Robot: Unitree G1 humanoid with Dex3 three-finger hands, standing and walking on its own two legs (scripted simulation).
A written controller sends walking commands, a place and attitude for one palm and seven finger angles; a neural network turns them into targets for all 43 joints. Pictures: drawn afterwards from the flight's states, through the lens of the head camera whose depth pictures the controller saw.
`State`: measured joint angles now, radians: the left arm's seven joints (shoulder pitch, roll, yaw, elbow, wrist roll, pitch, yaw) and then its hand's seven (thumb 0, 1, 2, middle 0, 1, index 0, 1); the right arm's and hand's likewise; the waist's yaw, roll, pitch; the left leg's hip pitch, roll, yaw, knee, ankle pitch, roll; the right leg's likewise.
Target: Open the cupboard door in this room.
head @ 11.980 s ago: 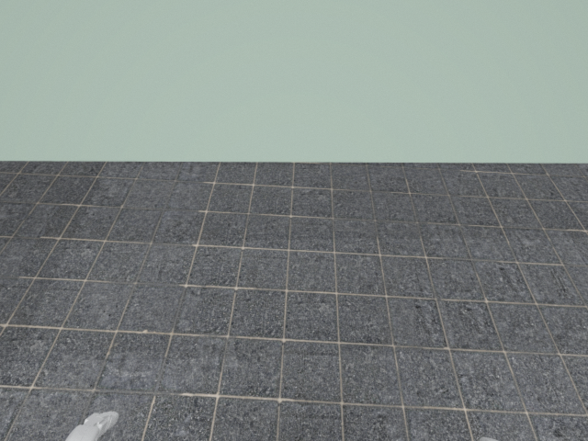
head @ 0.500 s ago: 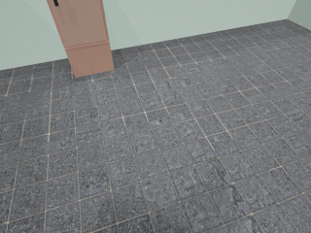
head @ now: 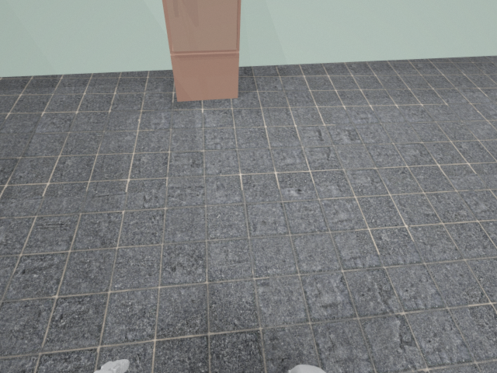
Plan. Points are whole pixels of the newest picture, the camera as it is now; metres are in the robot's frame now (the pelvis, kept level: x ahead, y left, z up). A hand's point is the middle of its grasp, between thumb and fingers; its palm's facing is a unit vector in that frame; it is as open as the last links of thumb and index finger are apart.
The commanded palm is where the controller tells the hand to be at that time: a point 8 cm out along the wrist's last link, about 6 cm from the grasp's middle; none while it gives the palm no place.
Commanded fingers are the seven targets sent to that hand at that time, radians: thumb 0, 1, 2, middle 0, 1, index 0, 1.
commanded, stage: turn or walk to find it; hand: left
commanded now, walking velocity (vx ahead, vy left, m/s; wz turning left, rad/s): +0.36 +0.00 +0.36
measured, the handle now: out of the picture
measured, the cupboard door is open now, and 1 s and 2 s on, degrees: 0 0 0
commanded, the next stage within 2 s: stand and wait in 0.14 s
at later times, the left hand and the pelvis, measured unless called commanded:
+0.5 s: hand out of the picture +0.01 +0.11 -0.16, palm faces +0.18 -0.95 -0.24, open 7.3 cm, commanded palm none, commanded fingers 0.00 0.90 0.90 -0.20 -0.30 -0.20 -0.30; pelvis +0.03 -0.06 +0.00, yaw +9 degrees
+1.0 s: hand out of the picture -0.01 +0.14 -0.18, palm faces +0.24 -0.95 -0.20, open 7.4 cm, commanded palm none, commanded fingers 0.00 0.90 0.90 -0.20 -0.30 -0.20 -0.30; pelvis +0.02 -0.04 +0.00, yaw +12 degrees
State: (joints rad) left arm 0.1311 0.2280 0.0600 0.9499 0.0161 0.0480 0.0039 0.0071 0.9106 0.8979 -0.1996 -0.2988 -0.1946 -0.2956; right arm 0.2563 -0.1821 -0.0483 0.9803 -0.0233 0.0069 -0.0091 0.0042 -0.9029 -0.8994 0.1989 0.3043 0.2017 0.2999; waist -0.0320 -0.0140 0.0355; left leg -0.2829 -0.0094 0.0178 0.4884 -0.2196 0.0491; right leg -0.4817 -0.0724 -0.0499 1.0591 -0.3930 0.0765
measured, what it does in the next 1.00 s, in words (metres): steps on the spot: right foot, then left foot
